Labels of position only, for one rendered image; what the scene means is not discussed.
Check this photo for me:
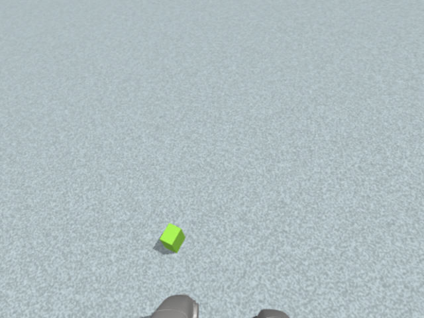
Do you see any carton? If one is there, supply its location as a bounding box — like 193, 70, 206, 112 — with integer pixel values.
160, 223, 185, 253

